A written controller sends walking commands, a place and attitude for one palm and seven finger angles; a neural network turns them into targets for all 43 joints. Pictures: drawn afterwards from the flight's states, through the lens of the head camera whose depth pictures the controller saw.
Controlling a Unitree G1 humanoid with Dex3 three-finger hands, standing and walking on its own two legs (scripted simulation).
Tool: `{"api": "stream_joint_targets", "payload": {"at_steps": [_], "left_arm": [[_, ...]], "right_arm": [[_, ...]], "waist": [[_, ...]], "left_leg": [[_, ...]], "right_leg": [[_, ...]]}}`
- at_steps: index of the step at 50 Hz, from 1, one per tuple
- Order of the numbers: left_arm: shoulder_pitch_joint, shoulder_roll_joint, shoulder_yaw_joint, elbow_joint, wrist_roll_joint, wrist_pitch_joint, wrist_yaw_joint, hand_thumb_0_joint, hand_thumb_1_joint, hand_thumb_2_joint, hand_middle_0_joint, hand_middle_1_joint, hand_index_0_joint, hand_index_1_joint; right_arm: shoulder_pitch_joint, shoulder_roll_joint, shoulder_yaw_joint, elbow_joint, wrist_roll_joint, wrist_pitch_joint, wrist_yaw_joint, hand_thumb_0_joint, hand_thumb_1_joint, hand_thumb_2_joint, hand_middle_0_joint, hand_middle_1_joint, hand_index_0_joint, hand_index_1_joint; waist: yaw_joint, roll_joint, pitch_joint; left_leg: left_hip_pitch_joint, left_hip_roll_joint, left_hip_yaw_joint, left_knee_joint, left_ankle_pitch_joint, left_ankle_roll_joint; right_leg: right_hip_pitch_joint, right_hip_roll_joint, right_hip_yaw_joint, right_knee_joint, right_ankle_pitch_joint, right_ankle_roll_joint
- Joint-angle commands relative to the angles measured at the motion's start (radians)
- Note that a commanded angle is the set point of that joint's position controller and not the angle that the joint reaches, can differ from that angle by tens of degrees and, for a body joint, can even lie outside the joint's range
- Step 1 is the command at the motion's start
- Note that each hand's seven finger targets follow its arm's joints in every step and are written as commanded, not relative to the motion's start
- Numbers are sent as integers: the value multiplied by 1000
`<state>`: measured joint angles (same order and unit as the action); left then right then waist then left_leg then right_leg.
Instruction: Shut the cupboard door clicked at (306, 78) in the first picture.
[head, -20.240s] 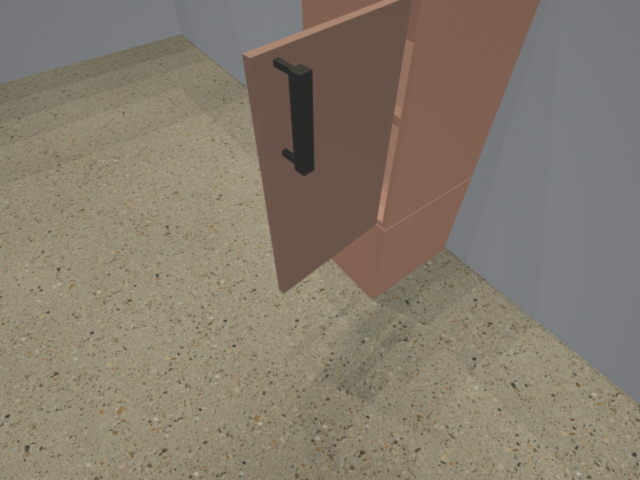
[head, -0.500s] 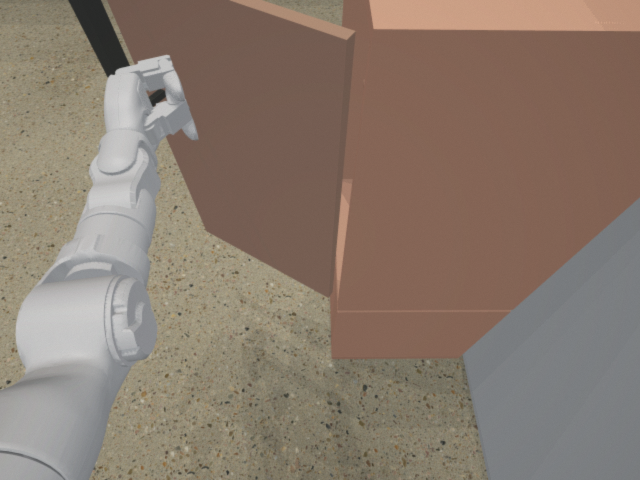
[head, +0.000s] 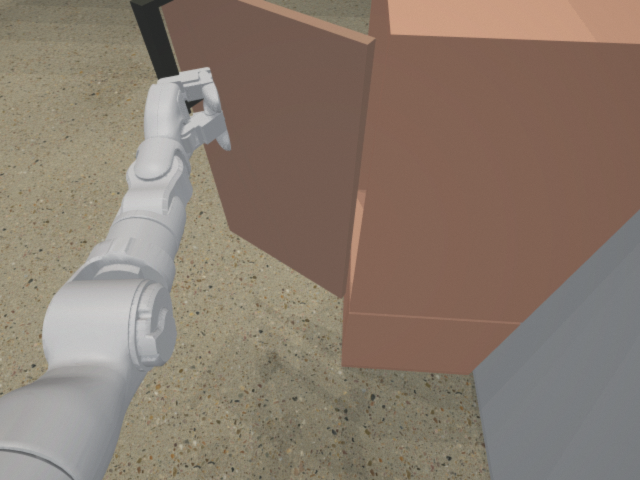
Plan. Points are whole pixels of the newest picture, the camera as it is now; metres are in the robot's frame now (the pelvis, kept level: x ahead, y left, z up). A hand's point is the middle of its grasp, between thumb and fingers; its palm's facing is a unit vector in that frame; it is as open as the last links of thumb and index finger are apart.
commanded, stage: draw the hand back to the body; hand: left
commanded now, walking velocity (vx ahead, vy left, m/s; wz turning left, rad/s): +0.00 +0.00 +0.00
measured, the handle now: (175, 57) +0.69 +0.18 +0.16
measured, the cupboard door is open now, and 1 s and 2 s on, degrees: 59 59 59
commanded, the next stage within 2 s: step back with the hand held close in 1.48 s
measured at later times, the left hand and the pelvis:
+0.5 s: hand (121, 225) +0.35 +0.17 +0.18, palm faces +0.09 -0.99 -0.15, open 3.1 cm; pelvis +0.00 +0.00 +0.01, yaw +0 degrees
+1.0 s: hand out of the picture +0.23 +0.26 +0.17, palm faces +0.42 -0.84 -0.35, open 5.3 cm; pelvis +0.01 +0.01 +0.02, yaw +1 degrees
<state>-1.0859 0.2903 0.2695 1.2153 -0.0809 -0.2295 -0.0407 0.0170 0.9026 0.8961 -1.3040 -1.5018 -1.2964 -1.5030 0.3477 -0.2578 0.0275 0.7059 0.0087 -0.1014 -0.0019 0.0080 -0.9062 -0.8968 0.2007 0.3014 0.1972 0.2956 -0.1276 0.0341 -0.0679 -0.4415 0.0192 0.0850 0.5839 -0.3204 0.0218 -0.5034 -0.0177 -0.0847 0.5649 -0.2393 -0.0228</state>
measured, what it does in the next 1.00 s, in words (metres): stands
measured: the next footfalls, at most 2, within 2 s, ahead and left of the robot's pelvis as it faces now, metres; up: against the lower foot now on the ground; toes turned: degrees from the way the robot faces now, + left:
none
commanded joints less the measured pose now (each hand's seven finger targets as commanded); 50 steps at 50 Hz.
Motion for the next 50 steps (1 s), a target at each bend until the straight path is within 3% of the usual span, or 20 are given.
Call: {"api": "stream_joint_targets", "payload": {"at_steps": [1, 2, 3, 7, 8, 9, 14, 15, 18, 20, 21, 23, 26, 28, 29, 32, 34, 39, 43, 50], "left_arm": [[-273, 257, 63, -301, -12, -84, -39, 0, 900, 900, -1300, -1500, -1300, -1500], [-224, 244, 58, -358, -23, -78, -50, 0, 900, 900, -1300, -1500, -1300, -1500], [-169, 242, 60, -397, -39, -68, -59, 0, 900, 900, -1300, -1500, -1300, -1500], [-96, 215, 42, -674, -91, -18, -92, 0, 900, 900, -1300, -1500, -1300, -1500], [-79, 196, 14, -741, -97, -9, -95, 0, 900, 900, -1300, -1500, -1300, -1500], [-34, 207, 33, -774, -104, 8, -96, 0, 900, 900, -1300, -1500, -1300, -1500], [140, 199, 28, -920, -123, 83, -111, 0, 900, 900, -1300, -1500, -1300, -1500], [163, 162, -8, -938, -127, 104, -121, 0, 900, 900, -1300, -1500, -1300, -1500], [262, 157, -9, -979, -146, 165, -142, 0, 900, 900, -1217, -1410, -1217, -1410], [295, 155, -8, -1029, -159, 201, -156, 0, 900, 900, -1163, -1350, -1163, -1350], [349, 171, -74, -1180, -62, 126, -52, 0, 900, 900, -1135, -1320, -1135, -1320], [519, 108, -101, -1161, -41, 109, 28, 0, 900, 900, -1080, -1260, -1080, -1260], [562, 135, -78, -1269, -21, 97, 75, 0, 900, 900, -997, -1170, -997, -1170], [593, 161, -61, -1329, -10, 95, 94, 0, 900, 900, -943, -1110, -943, -1110], [603, 158, -56, -1367, -5, 94, 101, 0, 900, 900, -915, -1080, -915, -1080], [660, 170, -40, -1475, 8, 92, 120, 0, 900, 900, -832, -990, -832, -990], [737, 162, -41, -1523, 10, 96, 124, 0, 900, 900, -777, -930, -777, -930], [971, 158, -6, -1574, 8, 110, 130, 0, 900, 900, -640, -780, -640, -780], [1146, 192, 64, -1609, 8, 115, 134, 0, 900, 900, -530, -660, -530, -660], [1324, 234, 155, -1757, 12, 87, 154, 0, 900, 900, -337, -450, -337, -450]], "right_arm": [[108, -154, -64, -101, 12, -19, -11, 0, -900, -900, 200, 300, 200, 300], [92, -151, -66, -118, 19, -16, -11, 0, -900, -900, 200, 300, 200, 300], [91, -155, -72, -127, 22, -11, -14, 0, -900, -900, 200, 300, 200, 300], [21, -142, -74, -150, 42, -12, -27, 0, -900, -900, 200, 300, 200, 300], [12, -140, -77, -154, 43, -12, -33, 0, -900, -900, 200, 300, 200, 300], [-8, -137, -74, -155, 46, -17, -37, 0, -900, -900, 200, 300, 200, 300], [-90, -127, -61, -163, 53, -29, -57, 0, -900, -900, 200, 300, 200, 300], [-112, -123, -53, -170, 56, -33, -59, 0, -900, -900, 200, 300, 200, 300], [-154, -128, -47, -187, 62, -36, -69, 0, -900, -900, 200, 300, 200, 300], [-194, -122, -36, -199, 67, -38, -73, 0, -900, -900, 200, 300, 200, 300], [-214, -98, -41, -219, 42, -45, -69, 0, -900, -900, 200, 300, 200, 300], [-231, -98, -38, -204, 34, -26, -66, 0, -900, -900, 200, 300, 200, 300], [-253, -89, -32, -206, 32, 2, -67, 0, -900, -900, 200, 300, 200, 300], [-258, -86, -31, -207, 24, 15, -71, 0, -900, -900, 200, 300, 200, 300], [-269, -78, -28, -212, 22, 18, -72, 0, -900, -900, 200, 300, 200, 300], [-278, -69, -25, -221, 11, 23, -72, 0, -900, -900, 200, 300, 200, 300], [-283, -67, -24, -227, 6, 24, -71, 0, -900, -900, 200, 300, 200, 300], [-289, -67, -25, -241, -3, 33, -65, 0, -900, -900, 200, 300, 200, 300], [-290, -71, -34, -243, -9, 40, -61, 0, -900, -900, 200, 300, 200, 300], [-290, -65, -46, -243, -8, 11, -60, 0, -900, -900, 200, 300, 200, 300]], "waist": [[65, -61, -426], [81, -39, -425], [81, -80, -434], [101, -30, -395], [91, -30, -385], [109, -14, -351], [128, -6, -258], [129, 11, -230], [135, -63, -184], [141, -54, -157], [136, -45, -85], [140, -114, -40], [136, -54, -52], [138, -33, -71], [139, 15, -76], [146, 73, -112], [150, 80, -101], [167, 9, -57], [183, -18, -42], [197, 36, -46]], "left_leg": [[99, -21, -48, -74, 309, 3], [114, -19, -41, -80, 329, 4], [126, -13, -42, -87, 350, 6], [195, -8, -32, -124, 349, 13], [222, -3, -31, -134, 359, 14], [223, -7, -33, -145, 333, 16], [256, -9, -32, -196, 264, 17], [258, -12, -34, -206, 237, 14], [273, -9, -43, -220, 206, 16], [273, -14, -47, -227, 178, 15], [285, -19, -32, -239, 166, 19], [279, -9, -41, -258, 130, 16], [321, -11, -46, -272, 153, 11], [341, -12, -45, -275, 179, 12], [354, -14, -46, -277, 196, 9], [390, -18, -53, -275, 260, 0], [398, -16, -59, -274, 300, -2], [380, -10, -71, -268, 375, -7], [356, -5, -68, -260, 395, -9], [348, 1, -75, -252, 403, -17]], "right_leg": [[353, 22, 64, -15, 401, -2], [366, 24, 63, -19, 416, -4], [393, 25, 55, -27, 424, -2], [417, 30, 61, -75, 415, -4], [422, 27, 54, -85, 405, -1], [414, 29, 59, -100, 382, -2], [424, 20, 56, -146, 300, -3], [410, 18, 56, -155, 270, -4], [404, 12, 50, -175, 222, -2], [397, 9, 52, -182, 195, 0], [369, -7, 78, -223, 122, 10], [384, -5, 69, -250, 59, 10], [416, 1, 68, -257, 93, 7], [449, -2, 70, -262, 124, 6], [455, -1, 70, -259, 146, 3], [491, 5, 59, -248, 213, -3], [503, 5, 58, -246, 245, -4], [519, 7, 47, -234, 294, -1], [529, 7, 46, -229, 304, 1], [519, 3, 40, -214, 261, 4]]}}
